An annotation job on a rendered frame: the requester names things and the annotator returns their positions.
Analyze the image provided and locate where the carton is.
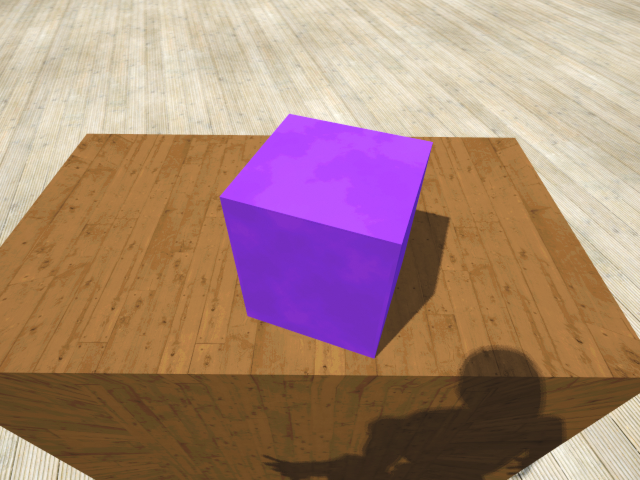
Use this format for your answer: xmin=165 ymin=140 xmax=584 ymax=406
xmin=220 ymin=114 xmax=433 ymax=358

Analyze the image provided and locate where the pedestal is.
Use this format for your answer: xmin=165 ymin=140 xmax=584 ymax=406
xmin=0 ymin=134 xmax=640 ymax=480

